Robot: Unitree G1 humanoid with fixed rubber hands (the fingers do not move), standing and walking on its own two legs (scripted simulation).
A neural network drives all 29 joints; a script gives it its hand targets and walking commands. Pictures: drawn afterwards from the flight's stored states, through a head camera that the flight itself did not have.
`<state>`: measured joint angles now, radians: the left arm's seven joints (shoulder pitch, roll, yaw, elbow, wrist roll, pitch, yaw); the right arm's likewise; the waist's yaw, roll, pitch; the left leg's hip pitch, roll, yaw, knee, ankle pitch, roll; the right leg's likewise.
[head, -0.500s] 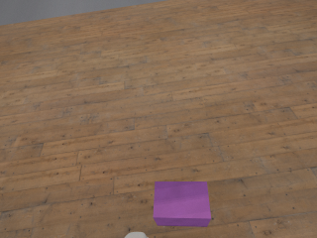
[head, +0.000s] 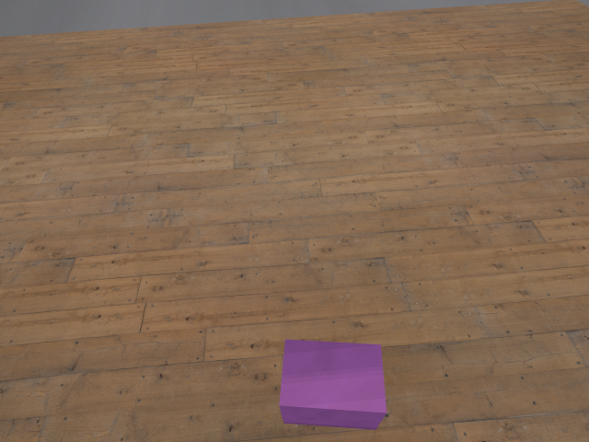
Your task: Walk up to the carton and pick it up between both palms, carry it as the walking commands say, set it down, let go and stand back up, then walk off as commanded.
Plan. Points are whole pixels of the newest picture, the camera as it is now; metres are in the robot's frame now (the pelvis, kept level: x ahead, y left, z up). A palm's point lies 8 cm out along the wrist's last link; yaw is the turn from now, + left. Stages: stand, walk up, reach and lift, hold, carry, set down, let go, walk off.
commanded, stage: walk up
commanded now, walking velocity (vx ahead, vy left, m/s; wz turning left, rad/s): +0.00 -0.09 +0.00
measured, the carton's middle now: (330, 385) +0.38 -0.05 -0.66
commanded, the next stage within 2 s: stand in 0.24 s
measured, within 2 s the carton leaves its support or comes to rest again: neither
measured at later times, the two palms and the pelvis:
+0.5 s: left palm out of the picture +0.05 +0.24 -0.13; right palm out of the picture +0.08 -0.25 -0.12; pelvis +0.01 -0.01 +0.00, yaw +0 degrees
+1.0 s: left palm (165, 439) +0.15 +0.23 -0.13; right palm out of the picture +0.14 -0.24 -0.13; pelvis -0.01 +0.00 -0.02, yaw -2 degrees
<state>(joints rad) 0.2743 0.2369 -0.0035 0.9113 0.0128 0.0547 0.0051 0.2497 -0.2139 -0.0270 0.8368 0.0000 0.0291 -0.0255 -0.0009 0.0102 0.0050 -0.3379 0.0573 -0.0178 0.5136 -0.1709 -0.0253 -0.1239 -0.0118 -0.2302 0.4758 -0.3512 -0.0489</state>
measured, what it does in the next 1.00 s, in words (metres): stands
